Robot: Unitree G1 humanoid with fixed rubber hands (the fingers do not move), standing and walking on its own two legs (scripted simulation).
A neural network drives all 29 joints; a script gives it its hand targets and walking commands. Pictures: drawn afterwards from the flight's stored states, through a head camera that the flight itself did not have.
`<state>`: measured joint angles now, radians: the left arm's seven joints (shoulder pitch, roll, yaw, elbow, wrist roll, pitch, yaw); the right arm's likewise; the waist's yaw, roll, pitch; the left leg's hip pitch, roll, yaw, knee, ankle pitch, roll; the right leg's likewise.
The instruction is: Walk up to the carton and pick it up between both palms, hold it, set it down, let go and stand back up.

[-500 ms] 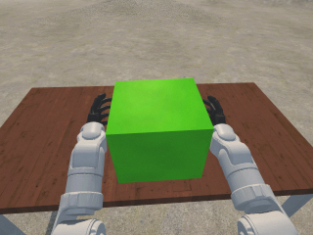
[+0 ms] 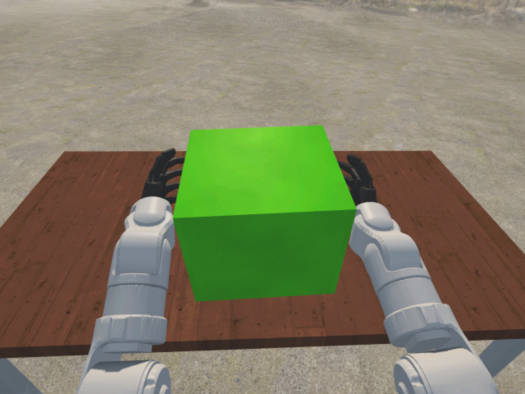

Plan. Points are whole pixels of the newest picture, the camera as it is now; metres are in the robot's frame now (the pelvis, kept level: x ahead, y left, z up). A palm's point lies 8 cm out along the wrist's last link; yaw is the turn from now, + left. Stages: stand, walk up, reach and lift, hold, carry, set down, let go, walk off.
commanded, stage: hold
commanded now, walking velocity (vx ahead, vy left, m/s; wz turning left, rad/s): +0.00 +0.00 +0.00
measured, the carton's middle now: (261, 210) +0.38 +0.00 +0.15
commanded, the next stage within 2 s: none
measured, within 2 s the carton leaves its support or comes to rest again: neither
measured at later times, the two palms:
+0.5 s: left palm (148, 207) +0.35 +0.16 +0.18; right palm (356, 206) +0.36 -0.15 +0.17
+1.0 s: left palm (150, 207) +0.36 +0.16 +0.18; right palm (357, 204) +0.36 -0.15 +0.17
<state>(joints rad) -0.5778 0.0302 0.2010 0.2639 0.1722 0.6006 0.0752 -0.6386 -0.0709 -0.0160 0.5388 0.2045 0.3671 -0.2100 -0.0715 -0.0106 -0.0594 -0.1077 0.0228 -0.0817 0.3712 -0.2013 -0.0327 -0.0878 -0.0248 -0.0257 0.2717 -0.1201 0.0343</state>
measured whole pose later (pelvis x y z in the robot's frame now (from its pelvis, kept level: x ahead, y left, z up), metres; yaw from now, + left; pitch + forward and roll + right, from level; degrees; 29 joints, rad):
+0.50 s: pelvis -0.01 +0.00 +0.00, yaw +0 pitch -4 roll -1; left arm -0.59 0.03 0.23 0.22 0.20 0.66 0.05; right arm -0.67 -0.07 -0.01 0.54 0.19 0.41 -0.21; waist -0.06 -0.02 -0.03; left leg -0.12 0.02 -0.08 0.37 -0.18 -0.03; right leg -0.10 -0.02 -0.02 0.28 -0.11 0.03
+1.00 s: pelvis +0.00 +0.00 +0.00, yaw +0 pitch -5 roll -1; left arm -0.53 0.01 0.24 0.15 0.21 0.68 0.03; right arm -0.63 -0.08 0.04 0.48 0.25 0.44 -0.24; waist -0.07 -0.01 -0.03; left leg -0.07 0.03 -0.08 0.37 -0.21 -0.03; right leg -0.05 -0.02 -0.02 0.28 -0.13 0.03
